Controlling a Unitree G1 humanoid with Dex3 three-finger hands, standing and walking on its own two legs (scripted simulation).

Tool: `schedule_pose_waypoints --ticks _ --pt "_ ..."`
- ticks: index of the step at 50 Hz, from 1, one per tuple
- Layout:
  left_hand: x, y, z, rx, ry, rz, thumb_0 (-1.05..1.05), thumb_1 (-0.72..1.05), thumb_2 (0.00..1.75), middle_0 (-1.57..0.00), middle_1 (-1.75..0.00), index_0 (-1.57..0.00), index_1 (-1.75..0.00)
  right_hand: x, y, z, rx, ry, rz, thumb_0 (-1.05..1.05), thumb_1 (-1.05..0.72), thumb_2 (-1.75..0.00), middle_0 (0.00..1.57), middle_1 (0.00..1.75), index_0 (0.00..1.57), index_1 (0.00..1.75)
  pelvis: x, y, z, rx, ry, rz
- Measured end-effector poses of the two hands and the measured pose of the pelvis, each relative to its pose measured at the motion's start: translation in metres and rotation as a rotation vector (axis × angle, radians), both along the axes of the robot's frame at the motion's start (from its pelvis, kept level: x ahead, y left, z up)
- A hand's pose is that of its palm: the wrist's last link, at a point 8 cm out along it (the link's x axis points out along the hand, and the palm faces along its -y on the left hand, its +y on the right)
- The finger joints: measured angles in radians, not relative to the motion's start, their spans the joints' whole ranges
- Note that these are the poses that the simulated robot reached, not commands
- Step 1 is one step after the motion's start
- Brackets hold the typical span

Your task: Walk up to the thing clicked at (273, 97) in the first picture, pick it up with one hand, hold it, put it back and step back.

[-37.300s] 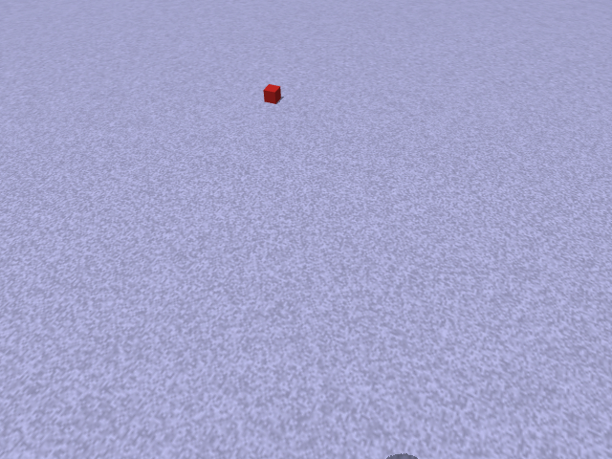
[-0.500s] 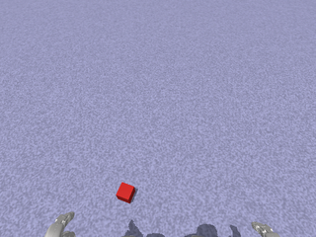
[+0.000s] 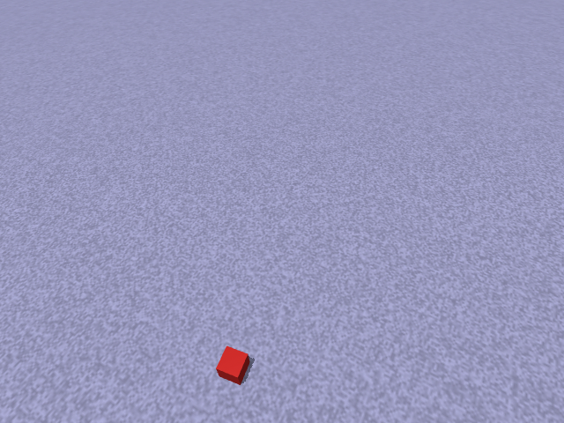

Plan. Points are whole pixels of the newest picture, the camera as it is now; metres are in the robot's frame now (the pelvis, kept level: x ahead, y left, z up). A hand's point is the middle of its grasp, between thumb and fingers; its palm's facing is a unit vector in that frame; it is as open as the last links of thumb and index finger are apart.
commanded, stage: stand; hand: left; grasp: from above
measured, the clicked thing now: (233, 365) +0.45 +0.20 -0.74
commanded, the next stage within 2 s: step back in 1.76 s
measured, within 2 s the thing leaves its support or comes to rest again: neither
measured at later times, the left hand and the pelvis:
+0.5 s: hand out of the picture +0.05 +0.23 -0.16, palm faces +0.02 -0.94 -0.34, open 7.4 cm; pelvis +0.00 -0.01 +0.00, yaw +0 degrees
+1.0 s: hand out of the picture +0.09 +0.24 -0.15, palm faces +0.02 -0.94 -0.34, open 7.4 cm; pelvis +0.01 -0.01 +0.01, yaw +0 degrees
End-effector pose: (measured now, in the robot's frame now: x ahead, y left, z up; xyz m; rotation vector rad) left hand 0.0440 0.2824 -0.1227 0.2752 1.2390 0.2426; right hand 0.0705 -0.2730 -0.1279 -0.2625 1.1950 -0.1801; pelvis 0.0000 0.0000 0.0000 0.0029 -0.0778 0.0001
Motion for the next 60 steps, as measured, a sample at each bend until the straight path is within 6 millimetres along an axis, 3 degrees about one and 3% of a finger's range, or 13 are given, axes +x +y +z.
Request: schedule_pose_waypoints --ticks 18,46,60 --pt "-0.011 -0.002 0.004 0.010 0.053 0.008 0.00 0.91 0.90 -0.21 -0.30 -0.20 -0.30 -0.019 -0.022 0.001 -0.016 0.067 -0.016 0.01 -0.90 -0.90 0.20 0.30 0.20 0.30 -0.003 -0.010 0.003 -0.001 0.008 0.001" --pt "0.040 -0.004 0.009 0.003 -0.010 -0.025 0.00 0.91 0.90 -0.21 -0.30 -0.20 -0.30 0.007 -0.026 0.006 -0.028 0.039 -0.009 0.00 -0.90 -0.90 0.20 0.30 0.20 0.30 0.012 -0.010 0.006 -0.002 0.021 -0.006" --pt "0.035 -0.001 0.010 0.006 -0.010 -0.026 0.00 0.91 0.90 -0.21 -0.30 -0.20 -0.30 0.004 -0.028 0.008 -0.029 0.032 -0.010 0.00 -0.90 -0.90 0.20 0.30 0.20 0.30 0.009 -0.011 0.006 0.000 0.022 -0.008"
